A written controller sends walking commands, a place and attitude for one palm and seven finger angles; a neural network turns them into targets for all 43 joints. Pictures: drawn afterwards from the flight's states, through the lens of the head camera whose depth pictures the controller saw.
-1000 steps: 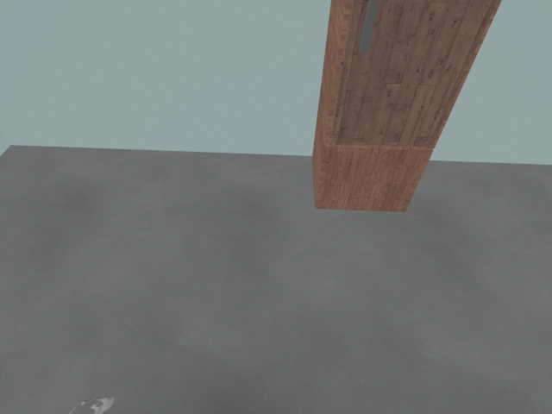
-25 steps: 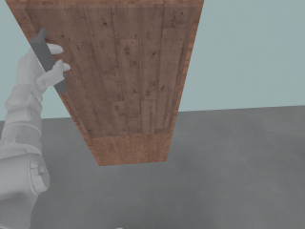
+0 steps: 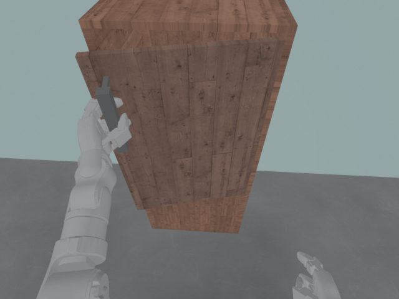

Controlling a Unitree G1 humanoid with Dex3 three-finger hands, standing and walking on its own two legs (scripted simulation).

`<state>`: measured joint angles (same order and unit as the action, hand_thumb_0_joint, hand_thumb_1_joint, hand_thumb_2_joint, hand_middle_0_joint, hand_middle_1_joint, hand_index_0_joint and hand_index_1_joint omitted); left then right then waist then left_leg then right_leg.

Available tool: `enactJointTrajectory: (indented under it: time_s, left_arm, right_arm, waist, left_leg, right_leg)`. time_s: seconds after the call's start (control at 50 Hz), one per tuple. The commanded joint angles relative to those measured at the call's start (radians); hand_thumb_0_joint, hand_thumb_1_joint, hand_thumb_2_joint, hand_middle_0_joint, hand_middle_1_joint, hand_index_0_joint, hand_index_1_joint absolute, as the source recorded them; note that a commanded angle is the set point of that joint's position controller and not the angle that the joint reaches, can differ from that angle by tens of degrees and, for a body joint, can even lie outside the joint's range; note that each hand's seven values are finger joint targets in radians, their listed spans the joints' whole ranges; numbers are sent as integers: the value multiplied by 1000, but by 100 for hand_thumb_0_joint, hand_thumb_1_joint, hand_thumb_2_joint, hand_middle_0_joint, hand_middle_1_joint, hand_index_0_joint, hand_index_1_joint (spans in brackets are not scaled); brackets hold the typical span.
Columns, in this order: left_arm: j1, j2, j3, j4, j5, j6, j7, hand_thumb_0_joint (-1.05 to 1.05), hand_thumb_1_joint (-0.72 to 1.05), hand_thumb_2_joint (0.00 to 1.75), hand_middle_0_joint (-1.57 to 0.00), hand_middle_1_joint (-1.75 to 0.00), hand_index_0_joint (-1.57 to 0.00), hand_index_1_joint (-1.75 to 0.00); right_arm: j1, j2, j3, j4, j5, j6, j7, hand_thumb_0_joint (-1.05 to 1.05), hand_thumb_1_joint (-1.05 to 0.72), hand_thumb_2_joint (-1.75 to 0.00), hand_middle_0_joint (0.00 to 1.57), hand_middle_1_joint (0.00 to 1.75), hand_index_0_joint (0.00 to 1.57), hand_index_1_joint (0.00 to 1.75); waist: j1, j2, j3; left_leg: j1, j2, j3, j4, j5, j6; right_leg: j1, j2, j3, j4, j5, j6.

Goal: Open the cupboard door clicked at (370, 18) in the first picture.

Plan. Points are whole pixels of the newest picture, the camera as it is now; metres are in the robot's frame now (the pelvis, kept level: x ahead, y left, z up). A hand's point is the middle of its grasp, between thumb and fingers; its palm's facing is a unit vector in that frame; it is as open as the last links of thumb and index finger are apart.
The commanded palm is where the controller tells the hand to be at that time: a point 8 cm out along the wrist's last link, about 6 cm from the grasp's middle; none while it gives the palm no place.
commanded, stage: pull the door open along its arc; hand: left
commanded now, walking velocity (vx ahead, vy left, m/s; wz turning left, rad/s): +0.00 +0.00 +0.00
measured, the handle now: (115, 116) +0.45 +0.21 +0.14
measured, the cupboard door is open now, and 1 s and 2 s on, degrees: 13 44 42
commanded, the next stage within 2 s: open thumb and fingers to let go in 0.88 s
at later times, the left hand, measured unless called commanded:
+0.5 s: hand (131, 143) +0.37 +0.15 +0.14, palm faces +0.43 -0.90 +0.02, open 5.8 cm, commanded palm +0.30 +0.18 +0.14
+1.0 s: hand (172, 203) +0.24 +0.06 +0.14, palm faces +0.30 -0.95 +0.01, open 6.3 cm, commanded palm +0.20 +0.11 +0.14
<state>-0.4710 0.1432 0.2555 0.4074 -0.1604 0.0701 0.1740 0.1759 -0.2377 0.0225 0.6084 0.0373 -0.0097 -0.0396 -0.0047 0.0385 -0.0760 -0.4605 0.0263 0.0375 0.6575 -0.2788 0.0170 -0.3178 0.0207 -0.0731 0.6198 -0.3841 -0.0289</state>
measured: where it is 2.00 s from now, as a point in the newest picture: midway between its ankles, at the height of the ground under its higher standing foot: outside the picture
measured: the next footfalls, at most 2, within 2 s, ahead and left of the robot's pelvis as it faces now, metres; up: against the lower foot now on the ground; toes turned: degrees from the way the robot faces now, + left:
none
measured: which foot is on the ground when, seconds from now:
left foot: down 0.00-1.00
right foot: down 0.00-1.00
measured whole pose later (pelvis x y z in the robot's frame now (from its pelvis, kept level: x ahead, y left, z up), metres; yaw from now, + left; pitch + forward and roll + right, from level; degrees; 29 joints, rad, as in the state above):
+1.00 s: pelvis +0.00 -0.02 +0.01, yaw +2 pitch -5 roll +0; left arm 0.24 -0.04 -0.30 -0.36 0.00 0.23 0.46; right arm 0.05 -0.16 0.06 0.56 -0.02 0.08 0.02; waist 0.04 0.07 -0.03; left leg -0.25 0.02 0.01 0.59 -0.26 -0.01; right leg -0.10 0.03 -0.10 0.55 -0.38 -0.05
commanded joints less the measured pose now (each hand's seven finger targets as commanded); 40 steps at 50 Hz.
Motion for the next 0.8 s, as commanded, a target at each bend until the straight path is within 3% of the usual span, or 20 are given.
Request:
enactJointTrajectory:
  time_s: [0.0,0.06,0.08,0.16,0.18,0.24,0.28,0.36,0.38,0.42,0.48,0.52,0.58,0.62,0.68,0.7,0.78]
  left_arm:
    - [-444,165,-4,-197,126,-37,194,0,90,90,-40,-135,-40,-135]
    - [-519,124,-9,-184,102,-55,233,0,90,90,-40,-135,-40,-135]
    - [-516,124,-11,-154,100,-61,236,0,90,90,-40,-135,-40,-135]
    - [-539,124,-30,-116,113,-103,219,0,90,90,-40,-135,-40,-135]
    - [-513,146,-17,-116,122,-116,215,0,90,90,-40,-135,-40,-135]
    - [-449,115,-40,-129,113,-138,194,0,90,90,-40,-135,-40,-135]
    - [-382,121,-30,-138,101,-148,179,0,90,90,-40,-135,-40,-135]
    - [-269,74,-60,-261,66,-158,160,0,90,90,-40,-135,-40,-135]
    - [-222,74,-61,-272,61,-156,159,0,90,90,-40,-135,-40,-135]
    - [-137,33,-108,-352,55,-147,144,0,90,90,-40,-135,-40,-135]
    - [-13,7,-142,-452,48,-129,137,0,90,90,-40,-135,-40,-135]
    - [69,-38,-168,-557,39,-107,153,0,90,90,-40,-135,-40,-135]
    - [202,-88,-227,-675,51,-70,180,0,90,90,-40,-135,-40,-135]
    - [304,-143,-291,-790,65,-46,196,0,90,90,-40,-135,-40,-135]
    - [424,-178,-371,-885,108,-9,220,0,90,90,-40,-135,-40,-135]
    - [426,-209,-417,-930,120,4,226,0,90,90,-40,-135,-40,-135]
    - [561,-263,-518,-999,189,51,267,0,90,90,-40,-135,-40,-135]
  right_arm:
    - [16,-112,-46,-72,-31,-18,-1,0,-90,-90,20,30,20,30]
    - [-1,-105,-47,-60,-36,-13,-13,0,-90,-90,20,30,20,30]
    - [7,-108,-47,-52,-37,-11,-17,0,-90,-90,20,30,20,30]
    - [9,-103,-47,-42,-40,-11,-23,0,-90,-90,20,30,20,30]
    - [17,-106,-50,-39,-41,-12,-24,0,-90,-90,20,30,20,30]
    - [11,-100,-52,-48,-37,-18,-22,0,-90,-90,20,30,20,30]
    - [14,-107,-56,-51,-35,-23,-21,0,-90,-90,20,30,20,30]
    - [-4,-104,-62,-67,-27,-37,-17,0,-90,-90,20,30,20,30]
    - [-9,-106,-63,-71,-26,-40,-17,0,-90,-90,20,30,20,30]
    - [-25,-104,-61,-86,-24,-48,-14,0,-90,-90,20,30,20,30]
    - [-58,-102,-60,-104,-23,-55,-14,0,-90,-90,20,30,20,30]
    - [-94,-86,-54,-121,-24,-63,-11,0,-90,-90,20,30,20,30]
    - [-125,-78,-49,-136,-33,-68,-7,0,-90,-90,20,30,20,30]
    - [-144,-62,-40,-153,-36,-64,3,0,-90,-90,20,30,20,30]
    - [-161,-57,-39,-166,-47,-48,13,0,-90,-90,20,30,20,30]
    - [-173,-49,-34,-173,-46,-41,20,0,-90,-90,20,30,20,30]
    - [-190,-37,-32,-187,-56,-6,45,0,-90,-90,20,30,20,30]
  waist:
    - [-28,-2,-282]
    - [-36,-34,-301]
    - [-41,-81,-288]
    - [-36,-40,-275]
    - [-30,-56,-284]
    - [-14,-24,-278]
    - [-4,-68,-277]
    - [17,-51,-289]
    - [25,-85,-275]
    - [28,-59,-253]
    - [37,-99,-205]
    - [51,-60,-183]
    - [52,-103,-141]
    - [54,-70,-125]
    - [40,-103,-89]
    - [35,-72,-82]
    - [33,-84,-47]
  left_leg:
    - [281,-10,-59,-48,257,9]
    - [277,-16,-50,-48,235,7]
    - [263,-13,-54,-51,224,8]
    - [253,-21,-42,-59,209,11]
    - [252,-19,-43,-62,214,14]
    - [251,-24,-30,-69,217,15]
    - [247,-22,-30,-76,223,18]
    - [278,-24,-16,-94,245,17]
    - [274,-21,-17,-102,242,18]
    - [289,-25,-9,-112,243,20]
    - [305,-20,-5,-125,234,23]
    - [327,-20,0,-132,237,18]
    - [353,-15,-6,-137,242,17]
    - [368,-15,-7,-143,251,14]
    - [379,-9,-20,-131,269,15]
    - [386,-8,-20,-132,271,14]
    - [384,-2,-43,-110,281,11]
  right_leg:
    - [-62,5,31,-77,336,13]
    - [-31,5,41,-96,347,16]
    - [-23,6,42,-103,344,19]
    - [-12,-1,53,-107,356,17]
    - [2,-1,53,-108,363,18]
    - [20,-4,55,-112,384,17]
    - [46,-2,54,-120,398,20]
    - [86,-2,55,-128,432,21]
    - [99,-2,52,-137,426,22]
    - [102,-4,53,-142,434,24]
    - [113,-11,55,-170,421,30]
    - [113,-16,55,-182,407,29]
    - [114,-20,51,-203,391,31]
    - [113,-23,44,-198,392,26]
    - [109,-24,34,-197,412,23]
    - [96,-29,36,-195,415,21]
    - [81,-26,24,-185,400,8]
